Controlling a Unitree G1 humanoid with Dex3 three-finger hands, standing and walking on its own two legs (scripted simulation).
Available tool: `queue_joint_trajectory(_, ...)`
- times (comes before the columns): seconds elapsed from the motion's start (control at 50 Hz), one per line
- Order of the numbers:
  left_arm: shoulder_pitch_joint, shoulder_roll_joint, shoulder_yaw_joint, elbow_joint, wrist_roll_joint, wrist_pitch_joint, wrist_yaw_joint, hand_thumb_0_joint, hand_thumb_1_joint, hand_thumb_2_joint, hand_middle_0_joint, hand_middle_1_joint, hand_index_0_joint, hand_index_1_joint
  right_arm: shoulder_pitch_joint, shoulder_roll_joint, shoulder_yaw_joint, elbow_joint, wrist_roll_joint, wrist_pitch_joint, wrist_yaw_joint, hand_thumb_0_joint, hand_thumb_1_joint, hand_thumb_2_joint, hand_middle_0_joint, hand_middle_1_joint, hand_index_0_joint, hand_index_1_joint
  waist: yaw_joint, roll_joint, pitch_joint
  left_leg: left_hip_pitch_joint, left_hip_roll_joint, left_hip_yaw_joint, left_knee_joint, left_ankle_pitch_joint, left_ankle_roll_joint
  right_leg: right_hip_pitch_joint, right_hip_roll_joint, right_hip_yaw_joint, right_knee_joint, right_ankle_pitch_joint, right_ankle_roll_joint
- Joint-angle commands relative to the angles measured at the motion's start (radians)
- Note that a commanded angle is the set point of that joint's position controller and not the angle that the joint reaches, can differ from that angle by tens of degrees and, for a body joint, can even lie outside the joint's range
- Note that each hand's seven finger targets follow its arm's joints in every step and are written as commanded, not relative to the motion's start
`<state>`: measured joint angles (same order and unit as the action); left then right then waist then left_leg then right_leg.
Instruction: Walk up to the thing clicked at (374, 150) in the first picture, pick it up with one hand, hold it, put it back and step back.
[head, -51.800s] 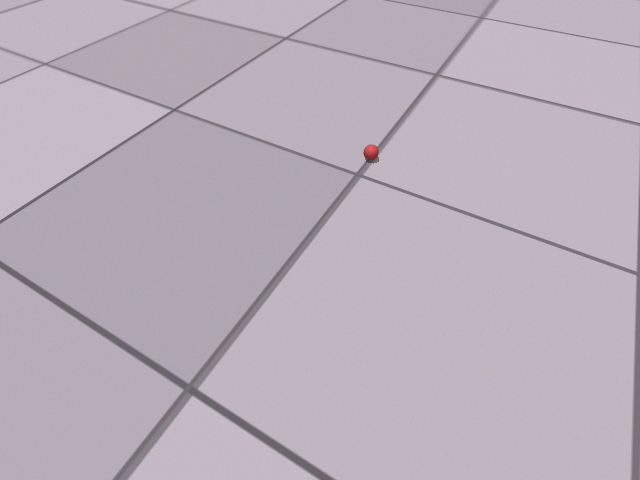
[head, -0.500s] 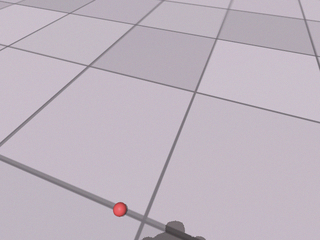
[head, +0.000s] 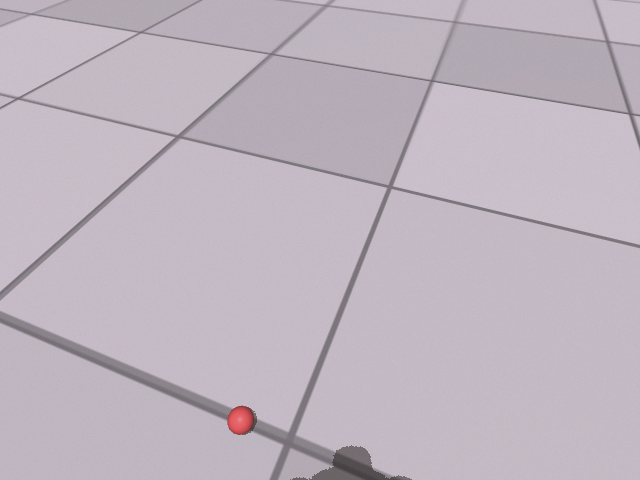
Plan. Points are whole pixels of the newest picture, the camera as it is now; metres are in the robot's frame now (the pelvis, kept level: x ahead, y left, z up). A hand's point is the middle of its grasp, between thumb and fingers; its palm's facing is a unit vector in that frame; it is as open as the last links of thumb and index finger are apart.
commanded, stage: stand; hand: left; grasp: from above
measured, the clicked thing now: (240, 420) +0.44 +0.24 -0.74
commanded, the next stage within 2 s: step back in 1.48 s
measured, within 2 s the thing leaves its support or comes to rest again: neither
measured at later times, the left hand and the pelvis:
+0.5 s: hand out of the picture +0.08 +0.23 -0.16, palm faces +0.02 -0.94 -0.33, open 7.4 cm; pelvis +0.01 -0.01 +0.00, yaw +0 degrees
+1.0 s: hand out of the picture +0.09 +0.22 -0.16, palm faces +0.02 -0.94 -0.33, open 7.4 cm; pelvis +0.01 -0.02 +0.00, yaw +0 degrees
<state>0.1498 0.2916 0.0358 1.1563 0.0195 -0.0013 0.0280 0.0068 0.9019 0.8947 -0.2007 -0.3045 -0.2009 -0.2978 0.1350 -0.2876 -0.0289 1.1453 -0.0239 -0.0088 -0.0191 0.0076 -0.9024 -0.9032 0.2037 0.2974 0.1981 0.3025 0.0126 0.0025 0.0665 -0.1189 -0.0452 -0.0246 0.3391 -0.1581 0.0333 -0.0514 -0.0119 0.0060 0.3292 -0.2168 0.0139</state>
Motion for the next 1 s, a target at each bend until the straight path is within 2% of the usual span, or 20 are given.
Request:
queue_joint_trajectory(0.0, -0.030, 0.188, 0.029, -0.049, 0.002, -0.019, 0.012, 0.000, 0.900, 0.900, -0.200, -0.300, -0.200, -0.301, -0.041, -0.194, -0.030, -0.053, 0.002, -0.017, -0.012, 0.000, -0.900, -0.900, 0.200, 0.300, 0.200, 0.300, -0.005, 0.003, -0.029, 0.006, 0.137, -0.129, -0.071, 0.046, 0.002, -0.044, -0.099, 0.081, -0.068, 0.059, -0.029)
queue_joint_trajectory(0.06, -0.040, 0.202, 0.032, -0.056, 0.001, -0.022, 0.011, 0.000, 0.900, 0.900, -0.200, -0.300, -0.200, -0.301, -0.032, -0.199, -0.028, -0.051, 0.004, -0.020, -0.013, 0.000, -0.900, -0.900, 0.200, 0.300, 0.200, 0.300, -0.009, 0.007, -0.070, 0.034, 0.141, -0.120, -0.061, 0.120, 0.003, -0.025, -0.106, 0.086, -0.062, 0.119, -0.031)
queue_joint_trajectory(0.12, -0.045, 0.200, 0.033, -0.053, -0.001, -0.018, 0.010, 0.000, 0.900, 0.900, -0.200, -0.300, -0.200, -0.301, -0.042, -0.198, -0.024, -0.050, 0.003, -0.022, -0.014, 0.000, -0.900, -0.900, 0.200, 0.300, 0.200, 0.300, -0.004, 0.019, -0.064, 0.026, 0.142, -0.121, -0.066, 0.133, 0.002, -0.022, -0.103, 0.080, -0.050, 0.114, -0.031)
queue_joint_trajectory(0.22, -0.045, 0.197, 0.029, -0.046, 0.000, -0.018, 0.006, 0.000, 0.900, 0.900, -0.200, -0.300, -0.200, -0.301, -0.051, -0.203, -0.023, -0.047, 0.007, -0.020, -0.012, 0.000, -0.900, -0.900, 0.200, 0.300, 0.200, 0.300, -0.009, -0.007, -0.038, 0.027, 0.142, -0.124, -0.070, 0.097, -0.003, -0.053, -0.101, 0.080, -0.068, 0.078, -0.031)
queue_joint_trajectory(0.28, -0.054, 0.204, 0.029, -0.053, -0.001, -0.022, 0.005, 0.000, 0.900, 0.900, -0.200, -0.300, -0.200, -0.301, -0.053, -0.215, -0.024, -0.049, 0.006, -0.022, -0.010, 0.000, -0.900, -0.900, 0.200, 0.300, 0.200, 0.300, -0.011, -0.002, -0.063, 0.035, 0.142, -0.120, -0.064, 0.098, -0.003, -0.043, -0.105, 0.088, -0.077, 0.084, -0.031)
queue_joint_trajectory(0.32, -0.061, 0.203, 0.029, -0.055, -0.003, -0.024, 0.006, 0.000, 0.900, 0.900, -0.200, -0.300, -0.200, -0.301, -0.050, -0.211, -0.021, -0.046, 0.006, -0.024, -0.011, 0.000, -0.900, -0.900, 0.200, 0.300, 0.200, 0.300, -0.012, 0.008, -0.078, 0.039, 0.149, -0.117, -0.050, 0.175, 0.000, -0.019, -0.111, 0.087, -0.068, 0.147, -0.030)
queue_joint_trajectory(0.36, -0.061, 0.209, 0.032, -0.057, -0.004, -0.024, 0.007, 0.000, 0.900, 0.900, -0.200, -0.300, -0.200, -0.301, -0.054, -0.213, -0.022, -0.045, 0.005, -0.025, -0.013, 0.000, -0.900, -0.900, 0.200, 0.300, 0.200, 0.300, -0.010, -0.001, -0.089, 0.051, 0.151, -0.115, -0.047, 0.205, 0.001, -0.015, -0.111, 0.085, -0.061, 0.168, -0.031)
queue_joint_trajectory(0.4, -0.070, 0.211, 0.032, -0.055, -0.005, -0.024, 0.005, 0.000, 0.900, 0.900, -0.200, -0.300, -0.200, -0.301, -0.047, -0.216, -0.020, -0.044, 0.006, -0.025, -0.012, 0.000, -0.900, -0.900, 0.200, 0.300, 0.200, 0.300, -0.015, 0.007, -0.090, 0.039, 0.149, -0.112, -0.053, 0.186, 0.000, -0.005, -0.110, 0.087, -0.063, 0.159, -0.030)
queue_joint_trajectory(0.42, -0.065, 0.206, 0.032, -0.057, -0.005, -0.024, 0.005, 0.000, 0.900, 0.900, -0.200, -0.300, -0.200, -0.301, -0.065, -0.221, -0.021, -0.049, 0.007, -0.026, -0.012, 0.000, -0.900, -0.900, 0.200, 0.300, 0.200, 0.300, -0.007, 0.005, -0.084, 0.052, 0.154, -0.113, -0.045, 0.233, 0.001, -0.012, -0.110, 0.080, -0.057, 0.191, -0.030)
queue_joint_trajectory(0.46, -0.068, 0.208, 0.032, -0.057, -0.006, -0.025, 0.004, 0.000, 0.900, 0.900, -0.200, -0.300, -0.200, -0.301, -0.061, -0.216, -0.019, -0.049, 0.006, -0.027, -0.012, 0.000, -0.900, -0.900, 0.200, 0.300, 0.200, 0.300, -0.009, -0.004, -0.104, 0.068, 0.156, -0.108, -0.035, 0.259, 0.002, -0.001, -0.113, 0.082, -0.053, 0.221, -0.031)
queue_joint_trajectory(0.48, -0.068, 0.211, 0.033, -0.055, -0.007, -0.024, 0.004, 0.000, 0.900, 0.900, -0.200, -0.300, -0.200, -0.301, -0.055, -0.216, -0.019, -0.045, 0.007, -0.027, -0.013, 0.000, -0.900, -0.900, 0.200, 0.300, 0.200, 0.300, -0.011, -0.008, -0.097, 0.063, 0.155, -0.110, -0.041, 0.245, -0.003, -0.009, -0.110, 0.082, -0.059, 0.203, -0.029)
queue_joint_trajectory(0.54, -0.065, 0.211, 0.031, -0.057, -0.007, -0.025, 0.004, 0.000, 0.900, 0.900, -0.200, -0.300, -0.200, -0.301, -0.058, -0.215, -0.018, -0.044, 0.008, -0.026, -0.012, 0.000, -0.900, -0.900, 0.200, 0.300, 0.200, 0.300, -0.010, -0.010, -0.097, 0.064, 0.156, -0.107, -0.036, 0.263, -0.003, 0.001, -0.113, 0.081, -0.062, 0.235, -0.029)
queue_joint_trajectory(0.6, -0.076, 0.211, 0.031, -0.058, -0.009, -0.025, 0.003, 0.000, 0.900, 0.900, -0.200, -0.300, -0.200, -0.301, -0.060, -0.221, -0.017, -0.042, 0.008, -0.025, -0.012, 0.000, -0.900, -0.900, 0.200, 0.300, 0.200, 0.300, -0.011, 0.001, -0.078, 0.046, 0.154, -0.108, -0.049, 0.229, -0.007, -0.004, -0.110, 0.084, -0.068, 0.205, -0.029)
queue_joint_trajectory(0.64, -0.070, 0.213, 0.032, -0.058, -0.006, -0.024, 0.002, 0.000, 0.900, 0.900, -0.200, -0.300, -0.200, -0.301, -0.071, -0.226, -0.018, -0.048, 0.008, -0.023, -0.011, 0.000, -0.900, -0.900, 0.200, 0.300, 0.200, 0.300, -0.009, -0.006, -0.068, 0.041, 0.153, -0.110, -0.055, 0.165, -0.004, -0.021, -0.108, 0.085, -0.080, 0.148, -0.029)
queue_joint_trajectory(0.66, -0.074, 0.221, 0.034, -0.058, -0.005, -0.025, 0.002, 0.000, 0.900, 0.900, -0.200, -0.300, -0.200, -0.301, -0.068, -0.224, -0.018, -0.049, 0.007, -0.023, -0.011, 0.000, -0.900, -0.900, 0.200, 0.300, 0.200, 0.300, -0.011, -0.008, -0.071, 0.045, 0.155, -0.109, -0.053, 0.186, -0.005, -0.016, -0.112, 0.088, -0.078, 0.160, -0.032)
queue_joint_trajectory(0.7, -0.081, 0.221, 0.034, -0.059, -0.007, -0.025, 0.000, 0.000, 0.900, 0.900, -0.200, -0.300, -0.200, -0.301, -0.063, -0.228, -0.016, -0.046, 0.009, -0.023, -0.010, 0.000, -0.900, -0.900, 0.200, 0.300, 0.200, 0.300, -0.014, 0.009, -0.058, 0.027, 0.152, -0.109, -0.060, 0.149, -0.006, -0.017, -0.110, 0.090, -0.082, 0.143, -0.033)
queue_joint_trajectory(0.74, -0.079, 0.222, 0.032, -0.060, -0.006, -0.027, -0.001, 0.000, 0.900, 0.900, -0.200, -0.300, -0.200, -0.301, -0.068, -0.224, -0.016, -0.050, 0.009, -0.025, -0.008, 0.000, -0.900, -0.900, 0.200, 0.300, 0.200, 0.300, -0.014, -0.012, -0.063, 0.034, 0.154, -0.113, -0.062, 0.160, -0.007, -0.023, -0.110, 0.088, -0.081, 0.141, -0.033)
queue_joint_trajectory(0.78, -0.085, 0.225, 0.034, -0.063, -0.007, -0.028, -0.001, 0.000, 0.900, 0.900, -0.200, -0.300, -0.200, -0.301, -0.068, -0.225, -0.016, -0.052, 0.008, -0.027, -0.009, 0.000, -0.900, -0.900, 0.200, 0.300, 0.200, 0.300, -0.013, 0.000, -0.087, 0.049, 0.159, -0.110, -0.051, 0.214, -0.006, -0.007, -0.114, 0.090, -0.071, 0.192, -0.036)
queue_joint_trajectory(0.86, -0.076, 0.226, 0.031, -0.063, -0.008, -0.030, -0.003, 0.000, 0.900, 0.900, -0.200, -0.300, -0.200, -0.301, -0.067, -0.226, -0.014, -0.051, 0.009, -0.027, -0.008, 0.000, -0.900, -0.900, 0.200, 0.300, 0.200, 0.300, -0.012, -0.011, -0.082, 0.051, 0.157, -0.109, -0.051, 0.199, -0.009, -0.015, -0.111, 0.087, -0.077, 0.180, -0.033)
queue_joint_trajectory(0.98, -0.071, 0.232, 0.030, -0.066, -0.010, -0.031, -0.003, 0.000, 0.900, 0.900, -0.200, -0.300, -0.200, -0.300, -0.068, -0.234, -0.014, -0.052, 0.011, -0.027, -0.007, 0.000, -0.900, -0.900, 0.200, 0.300, 0.200, 0.300, -0.012, -0.006, -0.099, 0.057, 0.158, -0.104, -0.045, 0.226, -0.009, 0.004, -0.115, 0.088, -0.074, 0.233, -0.036)
